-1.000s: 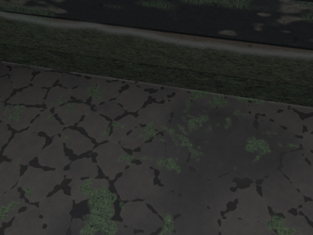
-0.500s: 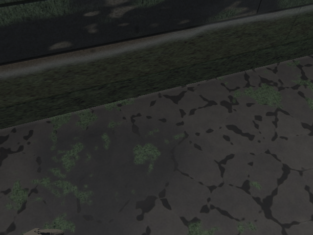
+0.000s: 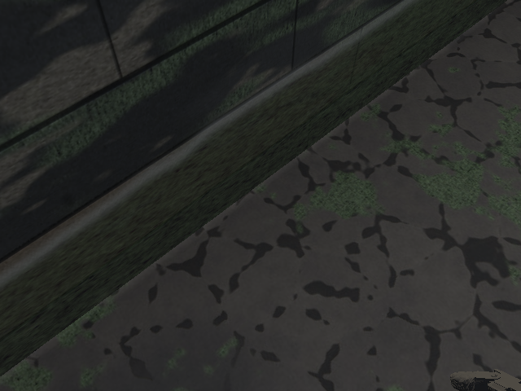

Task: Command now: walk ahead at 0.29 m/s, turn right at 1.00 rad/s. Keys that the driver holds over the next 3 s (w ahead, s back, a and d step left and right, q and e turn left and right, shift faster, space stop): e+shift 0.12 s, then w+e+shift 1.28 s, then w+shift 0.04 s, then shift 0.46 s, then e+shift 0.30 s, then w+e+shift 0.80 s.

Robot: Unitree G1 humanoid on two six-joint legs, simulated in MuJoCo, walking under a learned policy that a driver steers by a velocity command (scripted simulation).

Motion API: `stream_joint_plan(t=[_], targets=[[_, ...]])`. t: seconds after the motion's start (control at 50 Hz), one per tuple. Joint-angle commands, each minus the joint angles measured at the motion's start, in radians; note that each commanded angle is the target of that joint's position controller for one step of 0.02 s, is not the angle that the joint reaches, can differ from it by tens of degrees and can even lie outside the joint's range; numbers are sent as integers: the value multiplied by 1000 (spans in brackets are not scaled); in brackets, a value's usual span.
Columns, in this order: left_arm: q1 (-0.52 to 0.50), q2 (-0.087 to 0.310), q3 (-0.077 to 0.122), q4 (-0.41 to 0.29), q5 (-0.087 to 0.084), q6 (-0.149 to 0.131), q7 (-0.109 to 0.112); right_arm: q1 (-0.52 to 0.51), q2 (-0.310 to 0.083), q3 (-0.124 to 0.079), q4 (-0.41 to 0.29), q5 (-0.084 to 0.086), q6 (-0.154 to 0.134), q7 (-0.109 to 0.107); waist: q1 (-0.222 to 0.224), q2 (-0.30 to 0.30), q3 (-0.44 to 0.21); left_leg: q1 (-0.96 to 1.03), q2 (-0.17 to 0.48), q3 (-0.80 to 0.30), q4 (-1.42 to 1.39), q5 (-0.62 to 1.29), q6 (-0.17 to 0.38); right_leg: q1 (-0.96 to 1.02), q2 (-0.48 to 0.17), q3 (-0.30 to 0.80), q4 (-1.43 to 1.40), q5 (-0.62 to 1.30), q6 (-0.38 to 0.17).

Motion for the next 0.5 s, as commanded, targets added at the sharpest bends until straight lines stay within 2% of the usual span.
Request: stream_joint_plan(t=[0.02, 0.04, 0.08, 0.12, 0.16, 0.2, 0.22, 0.26, 0.28, 0.3, 0.32, 0.34, 0.36, 0.38, 0.4, 0.42, 0.44, 0.46, 0.5], targets=[[14, 16, 1, -99, 37, 40, -39, 190, -93, -32, 17, 27, -12, -4, -70, 129, -208, 339, 320, -231, -215, 509, 208, -205, -134, 8, -55, 4, 21], [-6, -10, -7, -125, 39, 50, -46, 175, -113, -40, 30, 36, -19, 3, -47, 128, -178, 289, 329, -188, -242, 539, 204, -200, -149, -4, -126, 22, 19], [-38, -28, -17, -171, 42, 58, -61, 131, -136, -53, 36, 45, -30, 9, -13, 152, -183, 239, 329, -89, -263, 566, 183, -157, -178, -24, -267, 132, 4], [-34, -39, -24, -181, 33, 55, -70, 50, -127, -55, 32, 46, -34, 15, 24, 183, -200, 160, 266, 56, -245, 499, 127, -14, -176, -63, -458, 319, -17], [-100, -14, -19, -204, 21, 60, -79, 59, -152, -65, 34, 39, -28, 25, 10, 197, -209, 125, 272, 95, -273, 204, 98, 63, -169, -120, -516, 373, -38], [-203, 26, -11, -250, 24, 71, -86, 98, -195, -83, 38, 32, -11, 26, -23, 185, -161, 152, 298, 82, -329, -193, 86, 14, -187, -143, -539, 267, -61], [-252, 40, -9, -269, 26, 72, -89, 124, -217, -92, 43, 28, -1, 24, -44, 176, -124, 196, 315, 71, -349, -322, 83, -38, -190, -154, -554, 203, -72], [-322, 47, -9, -292, 33, 64, -95, 203, -251, -107, 65, 24, 19, 22, -93, 139, -62, 321, 357, 67, -351, -398, 83, -139, -191, -180, -578, 84, -97], [-333, 42, -11, -294, 35, 58, -95, 245, -261, -112, 80, 22, 30, 24, -108, 123, -45, 382, 370, 83, -320, -344, 84, -162, -181, -196, -593, 32, -112], [-293, 37, -11, -280, 34, 49, -90, 263, -265, -113, 89, 22, 39, 27, -91, 107, -55, 403, 363, 125, -231, -181, 77, -111, -149, -219, -626, -13, -133], [-161, 31, -4, -229, 31, 36, -78, 250, -262, -110, 88, 30, 52, 34, -19, 52, -113, 366, 318, 205, -19, 56, 60, 58, -83, -254, -701, 2, -155], [117, 88, 28, -127, 30, 21, -54, 223, -240, -101, 64, 36, 59, 37, 109, -92, -233, 186, 246, 265, 382, 238, 27, 377, -59, -124, -804, -89, -211], [150, 223, 61, -121, 8, 20, -36, 143, -116, -68, -47, 24, 51, 49, 92, -387, -224, -327, 54, 217, 723, -395, -47, 605, -298, 494, -1038, -462, -337], [128, 227, 57, -170, -2, 11, -25, -25, -145, -67, -103, -4, 39, 54, 118, -258, -176, -559, -10, -44, 821, -444, -57, 615, -370, 773, -1179, -417, -345], [132, 194, 50, -153, 10, 7, -14, -58, -163, -68, -118, 1, 23, 59, 101, -157, -130, -584, 26, -103, 800, -364, -41, 599, -395, 675, -1141, -211, -333], [137, 167, 44, -138, 17, -1, -7, 3, -162, -59, -89, 10, 9, 63, 50, -94, -120, -505, 61, -117, 698, -294, -29, 532, -372, 563, -1124, -96, -322], [101, 141, 36, -144, 22, -8, -2, 31, -175, -62, -70, 7, 3, 63, 8, -44, -107, -432, 78, -113, 631, -265, -26, 460, -331, 475, -1115, -8, -299], [58, 119, 24, -149, 19, -20, -3, 60, -174, -60, -49, -4, 11, 63, -28, -43, -111, -356, 80, -115, 580, -243, -30, 398, -287, 416, -1121, 52, -286], [45, 102, 14, -143, 10, -45, -11, 58, -160, -57, -38, -10, 34, 66, -52, -24, -104, -281, 60, -99, 502, -211, -45, 317, -240, 367, -1143, 137, -288]])
Next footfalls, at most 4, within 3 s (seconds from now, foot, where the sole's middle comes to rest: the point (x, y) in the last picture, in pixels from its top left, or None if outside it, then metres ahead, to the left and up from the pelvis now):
0.32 right None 0.24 -0.14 -0.76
0.74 left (346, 275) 0.68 -0.16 -0.76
1.20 right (515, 262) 0.75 -0.63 -0.76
1.60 left None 0.99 -1.06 -0.76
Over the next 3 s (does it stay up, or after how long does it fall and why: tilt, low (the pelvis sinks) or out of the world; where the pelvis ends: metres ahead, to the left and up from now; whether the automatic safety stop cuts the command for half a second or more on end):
stays up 0.56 -1.27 0.00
